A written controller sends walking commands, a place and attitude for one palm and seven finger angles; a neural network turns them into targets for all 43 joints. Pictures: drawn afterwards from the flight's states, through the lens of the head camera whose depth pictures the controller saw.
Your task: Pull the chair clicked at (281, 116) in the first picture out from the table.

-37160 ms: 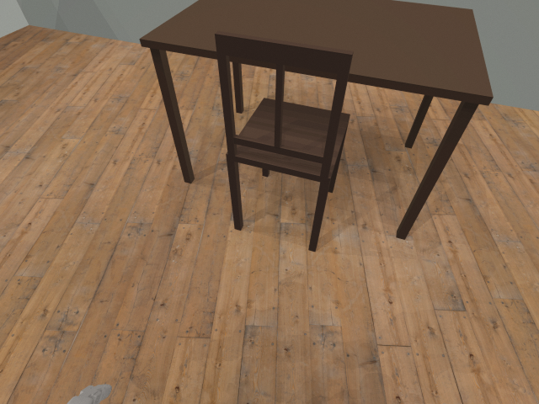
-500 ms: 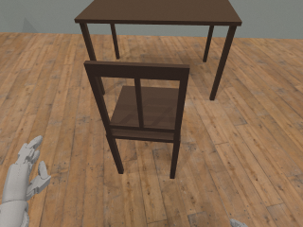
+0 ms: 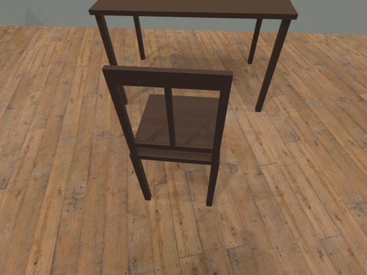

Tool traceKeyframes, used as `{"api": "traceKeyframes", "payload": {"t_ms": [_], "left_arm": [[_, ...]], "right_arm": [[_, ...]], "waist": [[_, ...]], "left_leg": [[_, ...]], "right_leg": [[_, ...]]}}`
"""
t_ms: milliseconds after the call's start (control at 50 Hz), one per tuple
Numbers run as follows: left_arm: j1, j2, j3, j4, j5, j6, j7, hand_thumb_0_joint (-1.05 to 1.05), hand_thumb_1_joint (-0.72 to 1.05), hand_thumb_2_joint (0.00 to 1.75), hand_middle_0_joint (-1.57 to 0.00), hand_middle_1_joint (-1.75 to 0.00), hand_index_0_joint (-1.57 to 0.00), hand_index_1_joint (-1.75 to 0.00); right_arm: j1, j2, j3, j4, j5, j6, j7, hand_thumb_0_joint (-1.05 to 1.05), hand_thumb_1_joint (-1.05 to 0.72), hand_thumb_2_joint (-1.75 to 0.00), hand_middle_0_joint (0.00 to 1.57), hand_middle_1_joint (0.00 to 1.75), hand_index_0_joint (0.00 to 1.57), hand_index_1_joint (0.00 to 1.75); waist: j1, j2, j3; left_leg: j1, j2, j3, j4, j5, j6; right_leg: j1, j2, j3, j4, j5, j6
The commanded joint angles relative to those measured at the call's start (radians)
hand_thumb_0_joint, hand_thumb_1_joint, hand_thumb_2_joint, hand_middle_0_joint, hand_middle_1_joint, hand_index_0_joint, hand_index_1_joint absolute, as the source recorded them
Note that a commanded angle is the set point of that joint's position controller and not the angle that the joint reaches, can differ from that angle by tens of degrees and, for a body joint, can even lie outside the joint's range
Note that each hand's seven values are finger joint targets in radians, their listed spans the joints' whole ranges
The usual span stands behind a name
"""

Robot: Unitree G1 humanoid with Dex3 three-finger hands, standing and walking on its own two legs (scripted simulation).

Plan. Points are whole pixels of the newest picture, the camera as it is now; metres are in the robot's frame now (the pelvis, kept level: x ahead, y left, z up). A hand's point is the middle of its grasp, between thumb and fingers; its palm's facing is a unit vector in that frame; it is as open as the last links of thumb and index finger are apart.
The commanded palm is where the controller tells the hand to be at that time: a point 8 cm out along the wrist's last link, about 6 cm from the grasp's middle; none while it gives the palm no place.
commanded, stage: let the arm hang, fingers relaxed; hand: left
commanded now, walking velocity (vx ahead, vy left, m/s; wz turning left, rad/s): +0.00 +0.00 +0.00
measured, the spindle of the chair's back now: (170, 119) +0.62 +0.09 -0.08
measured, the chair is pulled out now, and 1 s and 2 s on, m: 0.63 0.63 0.63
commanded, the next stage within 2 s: look to check the result in 0.52 s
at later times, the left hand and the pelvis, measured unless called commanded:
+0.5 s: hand out of the picture +0.00 +0.14 -0.17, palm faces +0.02 -0.99 -0.17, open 7.3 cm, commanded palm none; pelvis +0.01 -0.02 +0.00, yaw -1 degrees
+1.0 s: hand out of the picture -0.01 +0.12 -0.17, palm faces +0.03 -0.99 -0.17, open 7.4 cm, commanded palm none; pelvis +0.01 -0.03 +0.00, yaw -1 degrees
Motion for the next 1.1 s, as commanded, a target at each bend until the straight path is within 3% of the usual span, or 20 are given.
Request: {"api": "traceKeyframes", "payload": {"t_ms": [0, 120, 200, 340, 580, 920, 1080], "left_arm": [[0.024, 0.069, 0.009, -0.023, 0.001, -0.029, 0.01, 0.0, 0.9, 0.9, -0.2, -0.3, -0.2, -0.3], [0.043, 0.061, 0.005, 0.016, -0.001, -0.032, 0.015, 0.0, 0.9, 0.9, -0.2, -0.3, -0.2, -0.3], [0.054, 0.043, 0.006, 0.037, -0.002, -0.037, 0.017, 0.0, 0.9, 0.9, -0.2, -0.3, -0.2, -0.3], [0.066, 0.018, 0.005, 0.066, -0.003, -0.039, 0.021, 0.0, 0.9, 0.9, -0.2, -0.3, -0.2, -0.3], [0.072, 0.003, 0.007, 0.078, -0.002, -0.044, 0.022, 0.0, 0.9, 0.9, -0.2, -0.3, -0.2, -0.3], [0.072, -0.002, 0.008, 0.079, 0.0, -0.045, 0.023, 0.0, 0.9, 0.9, -0.2, -0.3, -0.2, -0.3], [0.075, -0.001, 0.009, 0.08, -0.002, -0.048, 0.023, 0.0, 0.9, 0.9, -0.2, -0.3, -0.2, -0.3]], "right_arm": [[0.073, -0.076, -0.02, -0.011, -0.002, -0.021, -0.001, 0.0, -0.9, -0.9, 0.2, 0.3, 0.2, 0.3], [0.092, -0.052, -0.012, 0.036, 0.0, -0.024, -0.003, 0.0, -0.9, -0.9, 0.2, 0.3, 0.2, 0.3], [0.105, -0.037, -0.008, 0.061, 0.001, -0.033, -0.008, 0.0, -0.9, -0.9, 0.2, 0.3, 0.2, 0.3], [0.107, -0.012, -0.004, 0.09, 0.003, -0.036, -0.016, 0.0, -0.9, -0.9, 0.2, 0.3, 0.2, 0.3], [0.117, 0.0, -0.006, 0.106, 0.004, -0.037, -0.019, 0.0, -0.9, -0.9, 0.2, 0.3, 0.2, 0.3], [0.124, 0.013, -0.009, 0.116, 0.001, -0.025, -0.018, 0.0, -0.9, -0.9, 0.2, 0.3, 0.2, 0.3], [0.134, 0.014, -0.008, 0.123, 0.002, -0.028, -0.02, 0.0, -0.9, -0.9, 0.2, 0.3, 0.2, 0.3]], "waist": [[-0.009, -0.102, 0.025], [-0.004, -0.048, 0.036], [-0.002, -0.046, 0.002], [0.003, -0.013, 0.033], [-0.003, -0.031, 0.018], [-0.006, -0.043, 0.066], [-0.005, -0.045, 0.037]], "left_leg": [[-0.007, 0.088, -0.108, -0.128, -0.042, 0.027], [-0.015, 0.087, -0.104, -0.14, -0.021, 0.027], [0.013, 0.088, -0.095, -0.126, 0.074, 0.025], [0.017, 0.091, -0.087, -0.125, 0.117, 0.024], [0.049, 0.096, -0.082, -0.12, 0.14, 0.021], [0.031, 0.088, -0.069, -0.116, 0.054, 0.011], [0.033, 0.091, -0.066, -0.107, 0.083, 0.009]], "right_leg": [[-0.054, -0.085, 0.12, -0.129, -0.076, -0.043], [-0.049, -0.077, 0.123, -0.127, -0.061, -0.045], [-0.018, -0.083, 0.121, -0.108, 0.016, -0.044], [-0.019, -0.081, 0.122, -0.112, 0.055, -0.046], [-0.011, -0.083, 0.122, -0.121, 0.084, -0.049], [-0.049, -0.083, 0.137, -0.163, -0.013, -0.059], [-0.022, -0.085, 0.14, -0.154, 0.025, -0.061]]}}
